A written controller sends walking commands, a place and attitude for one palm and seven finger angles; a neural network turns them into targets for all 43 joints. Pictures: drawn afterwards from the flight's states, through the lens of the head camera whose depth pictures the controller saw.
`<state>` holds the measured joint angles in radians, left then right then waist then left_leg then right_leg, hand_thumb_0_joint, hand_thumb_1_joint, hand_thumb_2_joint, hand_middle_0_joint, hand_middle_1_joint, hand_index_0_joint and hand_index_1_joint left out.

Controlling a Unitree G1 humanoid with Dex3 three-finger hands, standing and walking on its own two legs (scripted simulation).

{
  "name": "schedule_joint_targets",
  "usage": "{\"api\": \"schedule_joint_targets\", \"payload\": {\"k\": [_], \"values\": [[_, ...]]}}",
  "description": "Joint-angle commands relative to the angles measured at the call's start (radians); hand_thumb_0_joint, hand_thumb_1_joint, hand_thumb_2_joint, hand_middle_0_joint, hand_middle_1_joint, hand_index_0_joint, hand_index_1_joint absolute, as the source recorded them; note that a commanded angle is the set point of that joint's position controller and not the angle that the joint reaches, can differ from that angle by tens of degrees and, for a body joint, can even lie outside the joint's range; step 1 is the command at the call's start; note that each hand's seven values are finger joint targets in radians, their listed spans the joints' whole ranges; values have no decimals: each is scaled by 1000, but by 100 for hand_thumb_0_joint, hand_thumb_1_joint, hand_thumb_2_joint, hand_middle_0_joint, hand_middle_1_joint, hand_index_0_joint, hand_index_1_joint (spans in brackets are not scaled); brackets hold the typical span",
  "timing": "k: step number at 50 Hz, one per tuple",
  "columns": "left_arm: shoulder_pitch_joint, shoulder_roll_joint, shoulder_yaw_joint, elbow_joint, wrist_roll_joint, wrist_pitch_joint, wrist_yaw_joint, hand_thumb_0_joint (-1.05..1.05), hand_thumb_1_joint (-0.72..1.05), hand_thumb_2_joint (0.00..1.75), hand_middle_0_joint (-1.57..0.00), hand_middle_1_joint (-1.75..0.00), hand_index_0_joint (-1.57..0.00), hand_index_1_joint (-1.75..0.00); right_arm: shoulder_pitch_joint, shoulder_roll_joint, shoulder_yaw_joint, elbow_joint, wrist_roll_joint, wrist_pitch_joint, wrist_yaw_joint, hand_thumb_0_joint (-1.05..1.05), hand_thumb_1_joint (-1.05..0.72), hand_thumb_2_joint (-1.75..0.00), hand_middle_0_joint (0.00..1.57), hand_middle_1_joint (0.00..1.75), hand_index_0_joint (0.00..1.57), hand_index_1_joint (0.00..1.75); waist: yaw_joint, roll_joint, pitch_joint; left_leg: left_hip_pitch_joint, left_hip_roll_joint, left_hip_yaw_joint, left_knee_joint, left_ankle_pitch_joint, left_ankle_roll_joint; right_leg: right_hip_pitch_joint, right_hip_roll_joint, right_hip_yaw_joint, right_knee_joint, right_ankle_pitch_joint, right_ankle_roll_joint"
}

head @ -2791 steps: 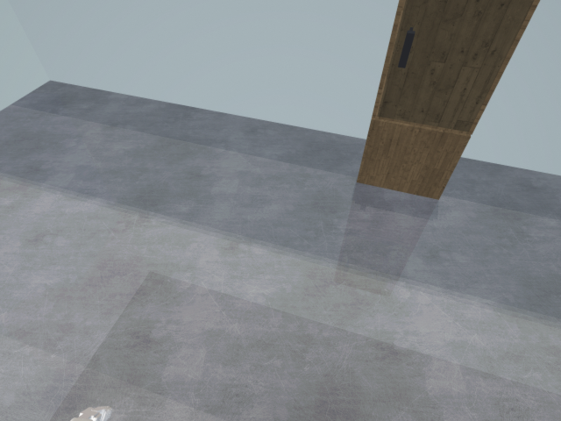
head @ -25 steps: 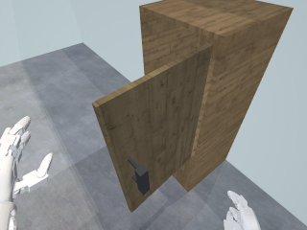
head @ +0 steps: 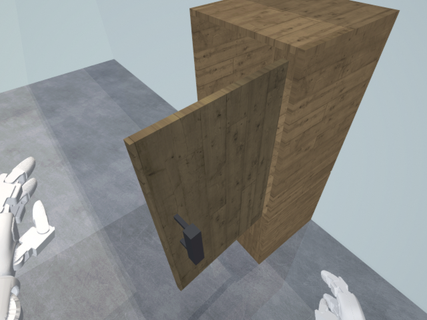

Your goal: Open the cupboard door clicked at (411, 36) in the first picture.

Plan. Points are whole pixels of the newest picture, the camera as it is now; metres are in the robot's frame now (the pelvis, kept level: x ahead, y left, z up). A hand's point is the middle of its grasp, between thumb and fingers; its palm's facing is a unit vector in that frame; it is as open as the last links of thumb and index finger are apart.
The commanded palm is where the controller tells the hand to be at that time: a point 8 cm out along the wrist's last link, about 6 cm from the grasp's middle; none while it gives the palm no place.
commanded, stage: step back with the hand held close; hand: left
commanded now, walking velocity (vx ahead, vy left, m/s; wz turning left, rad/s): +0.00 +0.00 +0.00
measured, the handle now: (187, 238) +0.30 +0.10 -0.04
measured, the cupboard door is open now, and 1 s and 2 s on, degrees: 95 95 95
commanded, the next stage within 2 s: stop stepping back and stand still in 1.34 s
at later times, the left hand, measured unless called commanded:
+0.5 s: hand (37, 240) +0.17 +0.28 +0.15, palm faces +0.33 -0.79 -0.52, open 7.4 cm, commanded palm +0.11 +0.32 +0.17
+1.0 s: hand out of the picture +0.09 +0.29 +0.15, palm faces +0.42 -0.79 -0.44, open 7.4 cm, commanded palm +0.02 +0.34 +0.17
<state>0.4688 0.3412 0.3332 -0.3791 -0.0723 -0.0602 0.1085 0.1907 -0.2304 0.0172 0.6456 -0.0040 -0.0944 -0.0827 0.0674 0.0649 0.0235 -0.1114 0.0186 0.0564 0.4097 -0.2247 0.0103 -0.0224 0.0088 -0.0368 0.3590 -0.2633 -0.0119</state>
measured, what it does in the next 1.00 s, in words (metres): shifts its weight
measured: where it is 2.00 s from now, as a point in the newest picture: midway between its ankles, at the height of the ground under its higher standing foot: outside the picture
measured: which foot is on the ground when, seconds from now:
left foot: down 0.00-1.00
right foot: down 0.00-1.00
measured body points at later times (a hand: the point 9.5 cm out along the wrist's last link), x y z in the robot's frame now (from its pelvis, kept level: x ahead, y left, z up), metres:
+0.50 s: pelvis -0.04 +0.02 +0.00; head -0.01 +0.02 +0.44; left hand +0.15 +0.32 +0.18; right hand +0.13 -0.23 -0.09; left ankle +0.00 +0.11 -0.74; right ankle -0.04 -0.11 -0.74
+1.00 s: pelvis -0.12 +0.04 -0.02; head -0.09 +0.05 +0.43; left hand +0.07 +0.33 +0.17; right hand +0.06 -0.21 -0.10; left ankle +0.00 +0.11 -0.74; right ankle -0.04 -0.11 -0.74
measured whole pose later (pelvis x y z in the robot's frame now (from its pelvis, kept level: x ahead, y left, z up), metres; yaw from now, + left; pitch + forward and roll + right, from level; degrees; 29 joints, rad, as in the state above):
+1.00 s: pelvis -0.12 +0.04 -0.02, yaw +0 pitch -1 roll -2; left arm 0.52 0.41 0.41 -0.56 -0.03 -0.20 0.17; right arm 0.18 -0.22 0.00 0.60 0.00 -0.06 -0.08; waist 0.00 0.00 0.08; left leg -0.47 -0.01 0.03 0.63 -0.21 0.04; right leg -0.38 0.00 -0.02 0.58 -0.21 0.02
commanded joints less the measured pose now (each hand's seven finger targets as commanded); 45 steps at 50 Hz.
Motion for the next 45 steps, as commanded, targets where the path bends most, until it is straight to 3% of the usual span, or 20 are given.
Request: {"api": "schedule_joint_targets", "payload": {"k": [1, 2, 3, 4, 5, 7, 9, 12, 13, 18, 24, 26, 31, 34, 35, 37, 39, 42, 43, 45], "values": [[-88, 185, 114, -195, 5, -75, 16, 0, 90, 90, -20, -30, -20, -30, -144, -101, -37, -164, -2, -68, -8, 0, -90, -90, 20, 30, 20, 30, 4, -25, -52, 79, 5, -19, -45, 163, 18, -105, -6, 18, -82, 186, 6], [-183, 215, 124, -265, 5, -85, 19, 0, 90, 90, -20, -30, -20, -30, -154, -103, -38, -167, 0, -73, -9, 0, -90, -90, 20, 30, 20, 30, 1, -20, -77, 89, 4, -21, -43, 158, 20, -103, -9, 25, -85, 185, 7], [-237, 321, 236, -286, 15, -123, 27, 0, 90, 90, -20, -30, -20, -30, -143, -116, -32, -201, 7, -51, -14, 0, -90, -90, 20, 30, 20, 30, -44, -47, 8, 25, 16, -31, 2, 100, 32, -224, -51, 114, -136, 233, 8], [-215, 309, 233, -228, 19, -133, 22, 0, 90, 90, -20, -30, -20, -30, -143, -102, -31, -185, 4, -35, -17, 0, -90, -90, 20, 30, 20, 30, -44, -74, 11, 1, 8, -47, 19, 74, 30, -223, -72, 118, -141, 243, 4], [-96, 237, 179, -163, 18, -129, 13, 0, 90, 90, -20, -30, -20, -30, -145, -105, -37, -180, -1, -22, -18, 0, -90, -90, 20, 30, 20, 30, -49, -88, -4, 7, 13, -41, 32, 97, 28, -233, -82, 116, -132, 268, 5], [-32, 196, 139, -181, 21, -131, 7, 0, 90, 90, -20, -30, -20, -30, -131, -118, -47, -195, -1, -2, -14, 0, -90, -90, 20, 30, 20, 30, -53, -41, -73, 22, 26, -30, 25, 174, 23, -201, -82, 91, -82, 340, 9], [10, 208, 150, -211, 21, -136, 11, 0, 90, 90, -20, -30, -20, -30, -135, -121, -52, -208, -2, 9, -17, 0, -90, -90, 20, 30, 20, 30, -49, 13, -131, 25, 36, -31, 12, 257, 22, -165, -76, 72, -39, 383, 15], [58, 240, 185, -248, 17, -137, 18, 0, 90, 90, -20, -30, -20, -30, -131, -116, -58, -233, 3, 32, -19, 0, -90, -90, 20, 30, 20, 30, -48, -46, -194, 35, 53, -28, 21, 359, 22, -142, -65, 61, 9, 461, 21], [62, 253, 199, -257, 16, -136, 21, 0, 90, 90, -20, -30, -20, -30, -130, -115, -61, -239, 6, 39, -20, 0, -90, -90, 20, 30, 20, 30, -49, -67, -205, 33, 56, -29, 23, 371, 21, -141, -63, 62, 19, 472, 23], [86, 273, 223, -292, 14, -139, 37, 0, 90, 90, -20, -30, -20, -30, -125, -115, -66, -261, 10, 54, -24, 0, -90, -90, 20, 30, 20, 30, -48, -29, -198, -28, 64, -40, 14, 358, 19, -139, -51, 64, 59, 434, 22], [94, 265, 217, -322, 20, -151, 50, 0, 90, 90, -20, -30, -20, -30, -113, -128, -71, -266, 12, 41, -21, 0, -90, -90, 20, 30, 20, 30, -53, 15, -173, -137, 85, -73, -22, 195, 30, -127, -34, 66, 89, 302, 22], [101, 255, 214, -308, 23, -156, 54, 0, 90, 90, -20, -30, -20, -30, -109, -126, -69, -265, 12, 34, -20, 0, -90, -90, 20, 30, 20, 30, -57, -1, -137, -207, 94, -91, -51, 56, 37, -129, -29, 71, 95, 226, 22], [74, 246, 222, -319, 40, -179, 62, 0, 90, 90, -20, -30, -20, -30, -104, -134, -68, -271, 14, 10, -19, 0, -90, -90, 20, 30, 20, 30, -61, 41, -83, -424, 124, -146, -130, -299, 65, -57, -5, 68, 158, 92, 27], [44, 248, 236, -334, 52, -192, 63, 0, 90, 90, -20, -30, -20, -30, -107, -138, -71, -269, 9, -7, -20, 0, -90, -90, 20, 30, 20, 30, -56, 87, -82, -538, 150, -180, -162, -415, 81, 8, 14, 57, 228, 61, 29], [36, 239, 231, -350, 53, -196, 63, 0, 90, 90, -20, -30, -20, -30, -98, -133, -70, -269, 10, -15, -18, 0, -90, -90, 20, 30, 20, 30, -56, 76, -84, -548, 152, -184, -163, -427, 80, 14, 17, 53, 242, 57, 28], [48, 241, 240, -344, 54, -200, 64, 0, 90, 90, -20, -30, -20, -30, -88, -131, -73, -261, 7, -26, -16, 0, -90, -90, 20, 30, 20, 30, -56, 57, -97, -547, 145, -178, -141, -432, 77, -1, 15, 62, 238, 30, 22], [40, 242, 237, -347, 53, -200, 63, 0, 90, 90, -20, -30, -20, -30, -82, -130, -76, -256, 5, -31, -14, 0, -90, -90, 20, 30, 20, 30, -61, 8, -91, -516, 106, -144, -72, -423, 60, -71, -9, 104, 166, -51, 7], [14, 242, 204, -362, 44, -203, 73, 0, 90, 90, -20, -30, -20, -30, -54, -114, -74, -216, 1, -31, -8, 0, -90, -90, 20, 30, 20, 30, -78, -136, -72, -241, 0, -57, 206, -239, 0, -414, -142, 244, -59, -210, -62], [7, 246, 196, -354, 43, -201, 80, 0, 90, 90, -20, -30, -20, -30, -45, -106, -69, -197, -1, -28, -5, 0, -90, -90, 20, 30, 20, 30, -84, -173, -80, -159, -23, -41, 299, -180, -10, -495, -191, 262, -87, -179, -81], [-15, 259, 195, -363, 45, -197, 91, 0, 90, 90, -20, -30, -20, -30, -43, -96, -67, -180, 0, -20, -3, 0, -90, -90, 20, 30, 20, 30, -93, -183, -106, -97, -35, -38, 303, -117, -14, -511, -202, 208, -60, -50, -78]]}}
